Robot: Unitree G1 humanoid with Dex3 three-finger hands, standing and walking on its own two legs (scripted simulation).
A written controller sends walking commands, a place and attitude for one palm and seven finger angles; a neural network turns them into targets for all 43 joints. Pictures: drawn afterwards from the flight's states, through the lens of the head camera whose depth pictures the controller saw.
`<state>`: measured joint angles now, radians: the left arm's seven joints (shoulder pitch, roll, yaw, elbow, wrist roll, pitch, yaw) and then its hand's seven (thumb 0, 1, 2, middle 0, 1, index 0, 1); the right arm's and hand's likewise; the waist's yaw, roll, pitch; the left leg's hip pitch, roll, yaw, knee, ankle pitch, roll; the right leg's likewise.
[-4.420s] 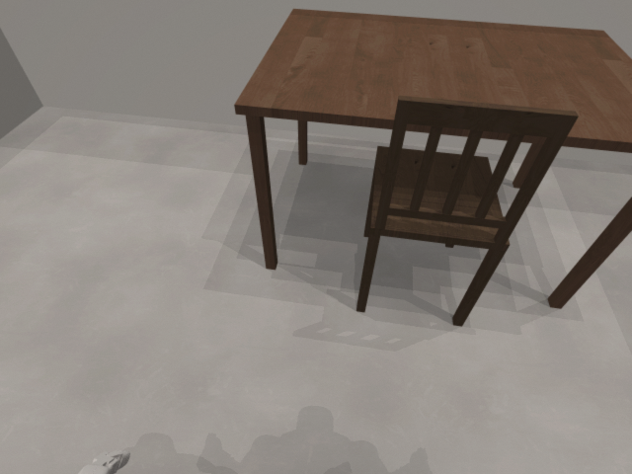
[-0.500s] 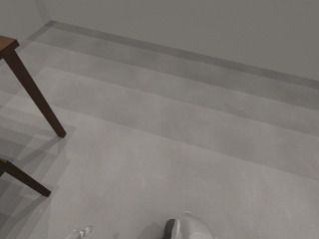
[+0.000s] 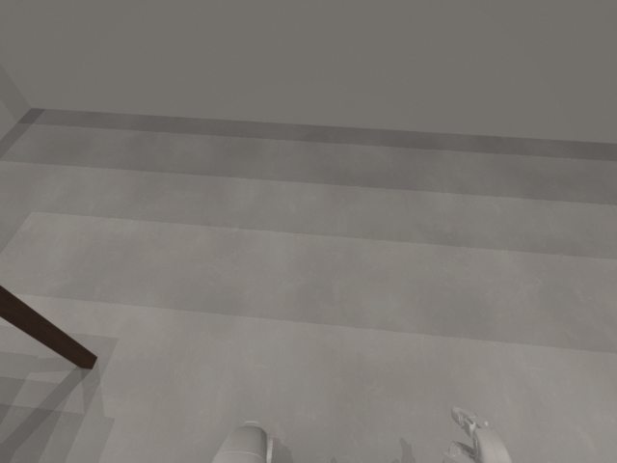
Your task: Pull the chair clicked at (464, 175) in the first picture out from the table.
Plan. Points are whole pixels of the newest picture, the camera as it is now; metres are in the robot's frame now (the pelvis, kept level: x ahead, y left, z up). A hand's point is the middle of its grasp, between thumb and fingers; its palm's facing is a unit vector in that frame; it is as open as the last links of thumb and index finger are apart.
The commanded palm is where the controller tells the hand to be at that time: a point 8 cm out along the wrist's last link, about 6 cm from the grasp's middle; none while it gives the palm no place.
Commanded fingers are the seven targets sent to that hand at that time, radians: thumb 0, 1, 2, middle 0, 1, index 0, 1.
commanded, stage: walk to a spot facing it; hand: left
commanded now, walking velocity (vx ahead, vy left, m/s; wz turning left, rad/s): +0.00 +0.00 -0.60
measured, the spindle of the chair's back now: out of the picture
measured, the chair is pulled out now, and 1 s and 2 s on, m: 0.00 0.00 0.00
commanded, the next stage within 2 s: none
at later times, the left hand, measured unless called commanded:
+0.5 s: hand (198, 388) +0.23 +0.22 -0.16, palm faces -0.30 -0.93 -0.22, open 7.4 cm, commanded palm none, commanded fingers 0.00 0.90 0.90 -0.20 -0.30 -0.20 -0.30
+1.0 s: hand (260, 368) +0.27 +0.12 -0.16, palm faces -0.56 -0.80 -0.24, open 7.4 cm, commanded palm none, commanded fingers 0.00 0.90 0.90 -0.20 -0.30 -0.20 -0.30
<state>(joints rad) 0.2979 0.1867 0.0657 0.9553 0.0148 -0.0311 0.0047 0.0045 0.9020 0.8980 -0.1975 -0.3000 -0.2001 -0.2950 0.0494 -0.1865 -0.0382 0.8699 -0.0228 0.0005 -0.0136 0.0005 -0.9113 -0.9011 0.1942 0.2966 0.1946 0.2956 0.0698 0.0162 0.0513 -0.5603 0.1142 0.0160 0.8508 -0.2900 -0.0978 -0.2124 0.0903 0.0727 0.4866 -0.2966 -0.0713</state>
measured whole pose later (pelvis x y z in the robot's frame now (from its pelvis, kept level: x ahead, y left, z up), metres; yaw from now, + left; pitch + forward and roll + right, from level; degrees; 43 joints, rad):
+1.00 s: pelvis +0.08 +0.02 +0.00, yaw -38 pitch +1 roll +1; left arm 0.18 0.19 0.06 0.90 0.02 0.03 0.00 0.00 0.90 0.90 -0.20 -0.30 -0.20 -0.30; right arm 0.14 -0.21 -0.05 0.88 -0.02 0.05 -0.02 0.00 -0.91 -0.90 0.20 0.30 0.20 0.30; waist 0.02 0.02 0.06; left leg -0.42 0.07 0.03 0.84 -0.41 -0.10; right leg -0.29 0.06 0.10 0.51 -0.24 -0.03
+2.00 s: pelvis +0.07 -0.01 +0.01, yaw -72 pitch +1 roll +0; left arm 0.31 0.18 0.05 0.96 0.01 -0.01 -0.01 0.00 0.90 0.90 -0.20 -0.30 -0.20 -0.30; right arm 0.18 -0.24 -0.07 0.90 -0.03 0.04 0.01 0.01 -0.91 -0.90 0.19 0.30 0.19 0.30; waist 0.04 0.01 0.01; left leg -0.44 0.08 0.02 0.84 -0.35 -0.09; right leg -0.18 0.08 0.10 0.40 -0.22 -0.06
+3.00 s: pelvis +0.14 -0.17 -0.01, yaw -106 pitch +1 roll +0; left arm 0.18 0.20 0.06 0.91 0.02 0.04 0.00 0.00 0.90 0.90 -0.20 -0.30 -0.20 -0.30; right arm 0.15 -0.19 -0.04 0.88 -0.02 0.03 -0.02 0.00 -0.91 -0.90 0.20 0.30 0.20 0.30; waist 0.02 -0.01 0.05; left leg -0.36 0.06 0.04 0.69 -0.36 -0.08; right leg -0.35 0.07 0.08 0.54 -0.21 -0.03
